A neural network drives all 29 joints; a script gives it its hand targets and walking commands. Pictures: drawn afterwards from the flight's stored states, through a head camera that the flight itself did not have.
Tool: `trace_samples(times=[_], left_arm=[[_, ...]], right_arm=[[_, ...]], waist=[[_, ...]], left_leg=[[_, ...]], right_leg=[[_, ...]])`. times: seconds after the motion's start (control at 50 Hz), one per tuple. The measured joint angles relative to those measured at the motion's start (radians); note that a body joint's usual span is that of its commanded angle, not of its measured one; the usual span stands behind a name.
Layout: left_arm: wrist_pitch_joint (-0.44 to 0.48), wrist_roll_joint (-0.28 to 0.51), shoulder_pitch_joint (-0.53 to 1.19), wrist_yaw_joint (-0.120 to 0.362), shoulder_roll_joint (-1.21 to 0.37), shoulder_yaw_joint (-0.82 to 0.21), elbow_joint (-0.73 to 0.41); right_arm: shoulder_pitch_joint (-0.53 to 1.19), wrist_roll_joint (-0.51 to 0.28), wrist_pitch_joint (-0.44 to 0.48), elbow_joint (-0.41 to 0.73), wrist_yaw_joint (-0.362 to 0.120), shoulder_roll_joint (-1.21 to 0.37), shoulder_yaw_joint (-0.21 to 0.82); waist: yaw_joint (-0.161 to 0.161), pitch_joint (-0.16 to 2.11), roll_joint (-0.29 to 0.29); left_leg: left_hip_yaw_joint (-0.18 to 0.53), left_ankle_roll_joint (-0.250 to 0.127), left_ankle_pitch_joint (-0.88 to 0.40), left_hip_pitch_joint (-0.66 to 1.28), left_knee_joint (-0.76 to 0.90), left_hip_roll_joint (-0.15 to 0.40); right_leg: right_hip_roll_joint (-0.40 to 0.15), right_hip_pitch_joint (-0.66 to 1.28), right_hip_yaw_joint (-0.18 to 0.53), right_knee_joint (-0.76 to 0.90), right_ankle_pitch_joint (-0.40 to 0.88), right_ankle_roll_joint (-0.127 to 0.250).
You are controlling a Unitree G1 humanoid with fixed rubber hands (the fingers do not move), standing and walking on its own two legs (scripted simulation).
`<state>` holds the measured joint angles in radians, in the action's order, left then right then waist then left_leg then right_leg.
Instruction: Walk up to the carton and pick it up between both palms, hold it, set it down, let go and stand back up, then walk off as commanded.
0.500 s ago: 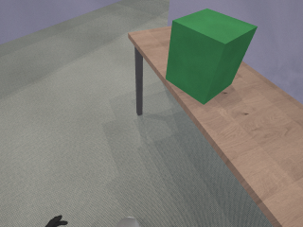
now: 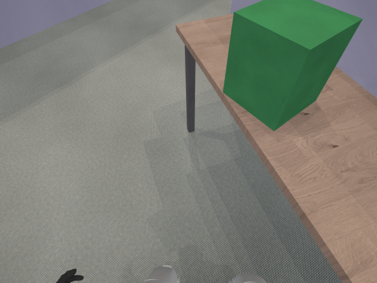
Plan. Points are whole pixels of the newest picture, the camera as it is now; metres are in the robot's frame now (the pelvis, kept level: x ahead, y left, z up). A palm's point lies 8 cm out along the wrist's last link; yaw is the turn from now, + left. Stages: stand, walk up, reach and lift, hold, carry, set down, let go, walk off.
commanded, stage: walk up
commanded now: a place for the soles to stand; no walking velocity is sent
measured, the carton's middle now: (280, 62) +0.63 -0.23 +0.09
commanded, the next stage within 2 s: none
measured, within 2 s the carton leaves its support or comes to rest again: neither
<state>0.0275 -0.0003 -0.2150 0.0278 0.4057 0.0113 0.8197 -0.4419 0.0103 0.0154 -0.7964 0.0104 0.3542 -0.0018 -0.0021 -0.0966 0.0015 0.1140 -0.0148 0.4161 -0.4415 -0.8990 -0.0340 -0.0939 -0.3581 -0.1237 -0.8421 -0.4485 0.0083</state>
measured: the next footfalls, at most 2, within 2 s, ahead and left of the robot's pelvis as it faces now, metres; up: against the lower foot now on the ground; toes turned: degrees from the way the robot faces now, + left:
left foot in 0.02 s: +0.08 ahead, +0.15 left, +0.00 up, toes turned -3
left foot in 1.00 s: +0.08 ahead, +0.18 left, +0.00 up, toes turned +0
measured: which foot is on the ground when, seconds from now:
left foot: up 0.00-0.00, down 0.02-0.74, up 0.76-0.98, down 1.00-1.00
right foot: down 0.00-1.00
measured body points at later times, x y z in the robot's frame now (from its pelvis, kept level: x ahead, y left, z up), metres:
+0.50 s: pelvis +0.01 +0.02 -0.01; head +0.04 +0.02 +0.44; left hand +0.09 +0.34 -0.11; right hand +0.09 -0.27 -0.13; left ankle +0.03 +0.17 -0.70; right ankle +0.03 -0.11 -0.70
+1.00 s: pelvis +0.02 +0.03 -0.01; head +0.06 +0.04 +0.44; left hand +0.08 +0.36 -0.12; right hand +0.13 -0.25 -0.12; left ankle +0.04 +0.18 -0.70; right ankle +0.04 -0.09 -0.70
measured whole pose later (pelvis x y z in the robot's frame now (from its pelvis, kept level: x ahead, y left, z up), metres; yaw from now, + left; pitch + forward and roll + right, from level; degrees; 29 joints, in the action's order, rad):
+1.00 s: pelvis +0.02 +0.03 -0.01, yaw +10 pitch -2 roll +1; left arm 0.00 0.00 -0.18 0.02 0.40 0.01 0.84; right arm -0.33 0.01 0.07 -0.79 0.05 0.37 0.00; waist 0.00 -0.13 -0.02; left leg 0.15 0.01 0.40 -0.41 -0.86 -0.08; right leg -0.11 -0.39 -0.09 -0.95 -0.50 0.02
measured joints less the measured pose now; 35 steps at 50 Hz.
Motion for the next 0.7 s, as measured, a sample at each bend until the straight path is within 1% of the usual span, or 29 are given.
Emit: trace_samples(times=[0.02, 0.04, 0.08, 0.12, 0.18, 0.22, 0.26, 0.3, 0.32, 0.36, 0.42, 0.46, 0.5, 0.52, 0.54, 0.6, 0.68, 0.7], left_arm=[[-0.001, 0.000, 0.002, 0.000, 0.000, 0.000, 0.000], [-0.011, 0.000, 0.010, 0.000, 0.000, 0.000, 0.001], [-0.033, 0.000, 0.020, -0.002, 0.000, 0.000, 0.001], [-0.038, 0.000, 0.026, -0.005, 0.000, 0.000, 0.000], [-0.037, 0.000, 0.028, -0.005, 0.001, 0.000, 0.000], [-0.034, 0.000, 0.028, -0.005, 0.001, 0.000, 0.000], [-0.022, 0.000, 0.028, -0.007, -0.001, 0.000, 0.000], [-0.006, 0.000, 0.022, -0.007, -0.003, 0.000, 0.001], [-0.004, 0.000, 0.020, -0.007, -0.003, 0.000, 0.002], [-0.003, 0.000, 0.020, -0.007, -0.003, 0.000, 0.003], [0.001, 0.000, 0.021, -0.007, -0.003, 0.000, 0.003], [0.000, 0.000, 0.024, -0.007, -0.003, 0.000, 0.003], [-0.007, 0.000, 0.025, -0.007, -0.004, 0.000, 0.003], [-0.018, 0.000, 0.032, -0.007, -0.003, 0.000, 0.004], [-0.034, 0.000, 0.037, -0.007, -0.003, 0.000, 0.004], [-0.058, 0.000, 0.039, -0.007, -0.003, 0.000, 0.005], [-0.058, 0.000, 0.039, -0.007, -0.003, 0.000, 0.006], [-0.056, 0.000, 0.039, -0.007, -0.003, 0.000, 0.006]], right_arm=[[0.005, 0.001, 0.009, -0.001, 0.001, 0.003, 0.000], [0.016, 0.004, 0.013, -0.001, 0.003, 0.003, 0.000], [0.036, 0.005, 0.019, -0.001, 0.003, 0.003, 0.000], [0.052, 0.005, 0.025, -0.001, 0.010, 0.004, 0.000], [0.082, 0.005, 0.025, -0.001, 0.013, 0.003, 0.000], [0.099, 0.005, 0.027, 0.000, 0.014, 0.002, 0.000], [0.095, 0.005, 0.041, 0.005, 0.019, -0.014, 0.000], [0.096, -0.001, 0.023, 0.004, 0.017, -0.019, 0.000], [0.097, -0.001, 0.011, 0.004, 0.020, -0.020, 0.000], [0.096, -0.001, -0.003, 0.004, 0.021, -0.017, 0.000], [0.096, -0.001, 0.002, 0.005, 0.015, -0.004, 0.000], [0.096, -0.001, 0.008, 0.006, 0.012, 0.003, 0.000], [0.096, -0.001, 0.022, 0.006, 0.013, 0.014, 0.000], [0.100, 0.001, 0.030, 0.005, 0.017, 0.014, 0.000], [0.101, 0.004, 0.034, 0.005, 0.016, 0.014, 0.000], [0.102, 0.005, 0.037, 0.005, 0.020, 0.014, 0.000], [0.111, 0.007, 0.037, 0.005, 0.023, 0.014, 0.000], [0.114, 0.007, 0.036, 0.005, 0.023, 0.014, 0.000]], waist=[[0.000, -0.002, -0.001], [0.000, -0.015, -0.004], [0.000, -0.023, -0.013], [-0.001, -0.022, -0.014], [-0.001, -0.023, -0.015], [-0.001, -0.023, -0.015], [-0.001, -0.024, -0.015], [-0.001, -0.024, -0.013], [-0.001, -0.024, -0.012], [-0.001, -0.024, -0.010], [-0.001, -0.021, -0.009], [0.000, -0.020, -0.008], [0.000, -0.018, -0.007], [0.000, -0.032, -0.013], [0.000, -0.043, -0.017], [-0.001, -0.039, -0.024], [-0.001, -0.039, -0.028], [-0.001, -0.039, -0.027]], left_leg=[[-0.001, 0.003, -0.014, 0.011, 0.034, -0.003], [-0.001, 0.008, -0.005, 0.012, 0.015, -0.012], [0.000, 0.010, 0.011, 0.012, -0.006, -0.027], [0.006, 0.010, 0.012, 0.012, -0.005, -0.031], [0.010, 0.010, 0.013, 0.011, -0.005, -0.032], [0.009, 0.011, 0.015, 0.011, -0.005, -0.033], [0.014, 0.012, 0.013, 0.011, -0.005, -0.031], [0.015, 0.012, 0.015, 0.010, -0.026, -0.032], [0.015, 0.012, 0.049, 0.005, -0.065, -0.032], [0.015, 0.012, 0.079, -0.004, -0.138, -0.031], [0.016, 0.012, 0.104, -0.005, -0.146, -0.029], [0.016, 0.012, 0.072, 0.002, -0.087, -0.026], [0.016, 0.012, 0.005, 0.025, 0.026, -0.027], [0.015, 0.017, 0.003, 0.026, 0.012, -0.038], [0.015, 0.021, 0.010, 0.026, -0.010, -0.047], [0.023, 0.023, 0.012, 0.026, -0.013, -0.053], [0.026, 0.024, 0.009, 0.023, -0.007, -0.053], [0.026, 0.025, 0.010, 0.023, -0.007, -0.053]], right_leg=[[-0.011, -0.011, -0.001, -0.037, -0.017, -0.001], [-0.019, -0.021, 0.005, -0.084, -0.028, -0.001], [-0.010, -0.052, 0.032, -0.174, -0.075, -0.001], [0.007, -0.074, 0.041, -0.214, -0.093, -0.001], [0.021, -0.075, 0.043, -0.180, -0.101, -0.001], [0.031, -0.059, 0.046, -0.105, -0.103, -0.001], [0.037, -0.049, 0.044, -0.056, -0.009, -0.001], [0.036, -0.043, 0.042, -0.056, 0.007, 0.001], [0.035, -0.037, 0.042, -0.052, 0.004, 0.003], [0.024, -0.023, 0.042, -0.039, 0.003, 0.004], [-0.002, -0.020, 0.039, -0.033, 0.003, 0.004], [-0.021, -0.022, 0.030, -0.041, -0.003, 0.003], [-0.040, -0.037, 0.025, -0.084, -0.026, 0.002], [-0.049, -0.039, 0.031, -0.118, -0.042, 0.002], [-0.046, -0.042, 0.041, -0.156, -0.062, 0.002], [-0.010, -0.064, 0.062, -0.225, -0.103, 0.002], [0.018, -0.051, 0.063, -0.150, -0.113, 0.002], [0.022, -0.043, 0.063, -0.120, -0.096, 0.002]])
